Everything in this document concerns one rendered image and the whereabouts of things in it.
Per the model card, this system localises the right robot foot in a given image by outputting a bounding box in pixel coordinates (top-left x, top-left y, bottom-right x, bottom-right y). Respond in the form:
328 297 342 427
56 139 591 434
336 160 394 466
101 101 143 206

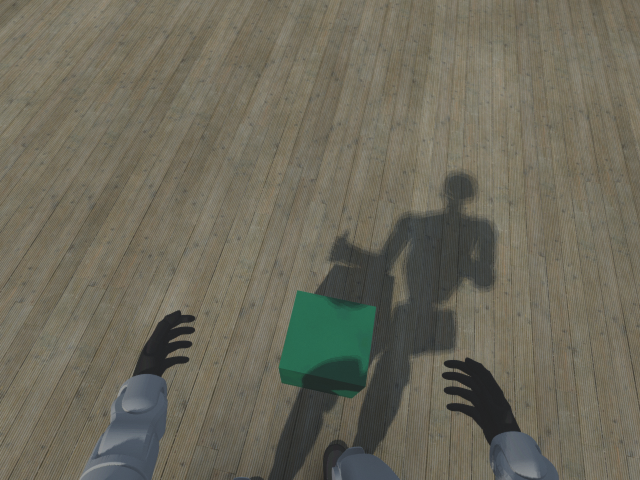
323 444 346 480

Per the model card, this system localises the right robot hand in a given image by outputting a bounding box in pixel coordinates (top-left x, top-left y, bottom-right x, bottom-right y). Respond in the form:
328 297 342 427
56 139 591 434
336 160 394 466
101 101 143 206
442 357 521 445

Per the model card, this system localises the robot left forearm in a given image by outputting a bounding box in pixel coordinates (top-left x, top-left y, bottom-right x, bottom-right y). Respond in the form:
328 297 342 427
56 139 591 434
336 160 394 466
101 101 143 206
79 374 168 480

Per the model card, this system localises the robot right thigh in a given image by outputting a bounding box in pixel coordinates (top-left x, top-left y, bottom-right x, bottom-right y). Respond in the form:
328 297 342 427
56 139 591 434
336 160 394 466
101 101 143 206
332 454 400 480

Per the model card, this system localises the robot right forearm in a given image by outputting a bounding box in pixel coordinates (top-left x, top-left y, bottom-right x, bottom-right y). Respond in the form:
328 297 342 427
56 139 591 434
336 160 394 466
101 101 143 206
489 431 559 480

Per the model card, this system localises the left robot hand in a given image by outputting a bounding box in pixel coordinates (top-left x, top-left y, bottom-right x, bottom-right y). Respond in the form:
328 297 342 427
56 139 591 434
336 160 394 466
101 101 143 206
132 310 195 377

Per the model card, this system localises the carton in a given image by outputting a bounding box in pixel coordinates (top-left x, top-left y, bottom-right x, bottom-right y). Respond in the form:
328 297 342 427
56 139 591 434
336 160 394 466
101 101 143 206
279 290 376 398

